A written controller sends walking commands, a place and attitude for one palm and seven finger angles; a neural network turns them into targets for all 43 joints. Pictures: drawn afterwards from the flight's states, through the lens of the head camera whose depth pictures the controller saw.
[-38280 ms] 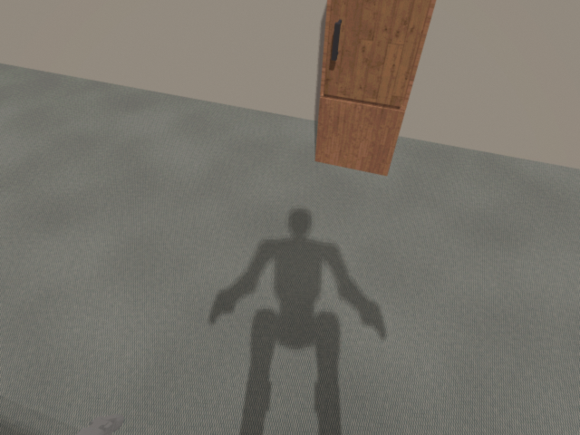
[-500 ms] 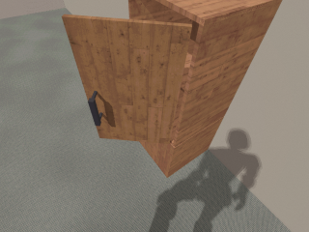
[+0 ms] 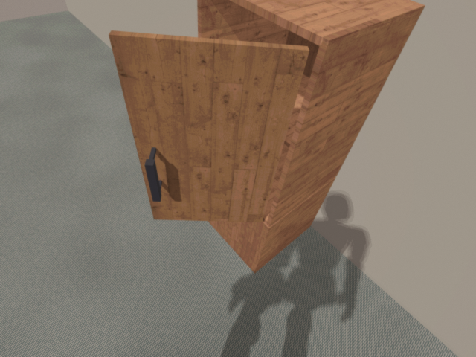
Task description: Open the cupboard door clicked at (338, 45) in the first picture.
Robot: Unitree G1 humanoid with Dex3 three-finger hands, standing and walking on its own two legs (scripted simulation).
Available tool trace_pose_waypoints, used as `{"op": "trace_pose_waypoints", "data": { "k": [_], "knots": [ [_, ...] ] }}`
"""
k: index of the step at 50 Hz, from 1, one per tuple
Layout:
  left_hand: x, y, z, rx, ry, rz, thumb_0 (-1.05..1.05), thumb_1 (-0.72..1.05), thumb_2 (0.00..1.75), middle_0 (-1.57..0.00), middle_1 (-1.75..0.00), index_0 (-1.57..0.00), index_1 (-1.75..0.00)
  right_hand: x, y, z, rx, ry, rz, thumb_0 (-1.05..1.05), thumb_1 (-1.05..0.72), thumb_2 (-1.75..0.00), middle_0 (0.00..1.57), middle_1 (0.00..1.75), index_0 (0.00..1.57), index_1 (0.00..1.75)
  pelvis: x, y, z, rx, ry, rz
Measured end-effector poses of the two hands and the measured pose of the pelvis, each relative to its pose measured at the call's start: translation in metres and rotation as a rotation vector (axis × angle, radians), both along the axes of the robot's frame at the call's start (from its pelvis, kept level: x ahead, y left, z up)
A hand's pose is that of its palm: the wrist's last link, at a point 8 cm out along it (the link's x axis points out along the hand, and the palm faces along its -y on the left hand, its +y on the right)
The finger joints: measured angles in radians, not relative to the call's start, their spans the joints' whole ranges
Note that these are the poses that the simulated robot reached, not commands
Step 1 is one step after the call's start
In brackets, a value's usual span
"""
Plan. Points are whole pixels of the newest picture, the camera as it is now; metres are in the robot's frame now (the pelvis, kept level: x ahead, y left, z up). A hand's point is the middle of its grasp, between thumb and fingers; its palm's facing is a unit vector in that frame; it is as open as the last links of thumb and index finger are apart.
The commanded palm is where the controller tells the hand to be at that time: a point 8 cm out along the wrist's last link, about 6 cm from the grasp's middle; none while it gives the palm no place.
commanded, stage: come to a stop and stand still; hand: left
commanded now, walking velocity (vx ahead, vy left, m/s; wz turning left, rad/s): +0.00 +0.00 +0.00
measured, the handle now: (155, 175) +0.55 +0.22 -0.10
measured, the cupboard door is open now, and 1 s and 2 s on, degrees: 50 50 50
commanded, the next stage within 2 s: look again from close up in 0.86 s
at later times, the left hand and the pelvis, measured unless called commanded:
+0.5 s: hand out of the picture -0.02 +0.12 -0.18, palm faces +0.02 -0.98 -0.19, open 7.4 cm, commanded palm none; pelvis -0.01 -0.04 -0.01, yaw +1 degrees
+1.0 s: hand out of the picture +0.00 +0.10 -0.18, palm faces +0.03 -0.99 -0.17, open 7.4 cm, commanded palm none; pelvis +0.01 -0.06 +0.00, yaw +1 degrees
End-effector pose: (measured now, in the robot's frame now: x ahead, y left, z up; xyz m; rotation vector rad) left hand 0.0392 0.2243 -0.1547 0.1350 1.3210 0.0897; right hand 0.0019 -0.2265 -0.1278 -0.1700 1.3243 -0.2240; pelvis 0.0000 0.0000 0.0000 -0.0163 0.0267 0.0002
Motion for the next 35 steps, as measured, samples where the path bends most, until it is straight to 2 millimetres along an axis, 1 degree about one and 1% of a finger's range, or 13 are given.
{"op": "trace_pose_waypoints", "data": {
  "k": [6, 8, 11, 16, 21, 25, 30, 35],
  "knots": [
    [0.002, -0.009, 0.001, 0.004, -0.006, -0.018, 0.00, 0.93, 0.90, -0.20, -0.30, -0.19, -0.30, -0.041, -0.007, -0.001, 0.013, 0.100, -0.044, 0.00, -0.92, -0.90, 0.21, 0.30, 0.21, 0.30, -0.005, -0.009, 0.001, -0.010, -0.001, 0.005],
    [-0.002, -0.012, 0.000, 0.017, -0.016, -0.029, 0.00, 0.93, 0.90, -0.20, -0.30, -0.19, -0.30, -0.048, -0.014, -0.005, 0.022, 0.120, -0.041, 0.00, -0.91, -0.90, 0.21, 0.30, 0.21, 0.30, -0.008, -0.013, -0.002, -0.011, -0.002, 0.000],
    [-0.015, -0.016, -0.008, 0.042, -0.010, -0.038, 0.00, 0.92, 0.90, -0.20, -0.30, -0.19, -0.30, -0.049, -0.024, -0.016, 0.029, 0.115, -0.040, 0.00, -0.91, -0.90, 0.21, 0.30, 0.21, 0.30, -0.013, -0.022, -0.013, 0.014, -0.009, -0.010],
    [-0.037, -0.027, -0.006, 0.043, 0.030, -0.013, 0.00, 0.91, 0.90, -0.20, -0.30, -0.19, -0.30, -0.037, -0.029, -0.025, 0.054, 0.069, -0.021, 0.00, -0.91, -0.90, 0.20, 0.30, 0.20, 0.30, -0.011, -0.028, -0.014, 0.000, -0.034, 0.018],
    [-0.053, -0.039, -0.001, 0.050, 0.031, 0.026, 0.00, 0.91, 0.90, -0.20, -0.30, -0.19, -0.30, -0.011, -0.032, -0.028, 0.080, 0.015, 0.019, 0.00, -0.91, -0.90, 0.20, 0.30, 0.20, 0.30, -0.008, -0.038, -0.013, 0.006, -0.040, 0.021],
    [-0.064, -0.051, 0.001, 0.043, 0.050, 0.043, 0.00, 0.91, 0.90, -0.20, -0.30, -0.19, -0.30, 0.006, -0.043, -0.026, 0.069, -0.014, 0.044, 0.01, -0.93, -0.90, 0.20, 0.30, 0.21, 0.30, -0.007, -0.044, -0.011, 0.012, -0.043, 0.020],
    [-0.071, -0.064, 0.001, 0.026, 0.074, 0.051, 0.00, 0.90, 0.90, -0.20, -0.30, -0.19, -0.30, 0.020, -0.055, -0.021, 0.059, -0.036, 0.060, 0.01, -0.93, -0.90, 0.20, 0.30, 0.20, 0.30, -0.005, -0.053, -0.008, 0.016, -0.047, 0.018],
    [-0.070, -0.073, -0.001, 0.010, 0.079, 0.056, 0.00, 0.90, 0.90, -0.20, -0.30, -0.20, -0.30, 0.027, -0.061, -0.017, 0.049, -0.031, 0.071, 0.01, -0.92, -0.90, 0.20, 0.30, 0.20, 0.30, -0.001, -0.060, -0.007, 0.016, -0.048, 0.020]
  ]
}}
